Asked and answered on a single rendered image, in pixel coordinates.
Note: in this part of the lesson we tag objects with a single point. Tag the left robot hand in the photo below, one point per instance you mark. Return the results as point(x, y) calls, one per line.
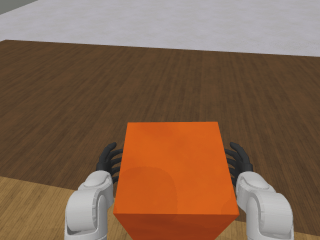
point(105, 163)

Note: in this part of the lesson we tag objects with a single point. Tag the carton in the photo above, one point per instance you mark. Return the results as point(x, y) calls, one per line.
point(174, 182)

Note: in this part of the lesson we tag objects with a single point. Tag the robot right forearm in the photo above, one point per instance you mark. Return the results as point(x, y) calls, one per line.
point(269, 215)

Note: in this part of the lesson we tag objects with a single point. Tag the right robot hand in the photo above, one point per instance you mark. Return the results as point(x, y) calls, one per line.
point(241, 162)

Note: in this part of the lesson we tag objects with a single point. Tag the robot left forearm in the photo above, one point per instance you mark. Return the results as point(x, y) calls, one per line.
point(86, 212)

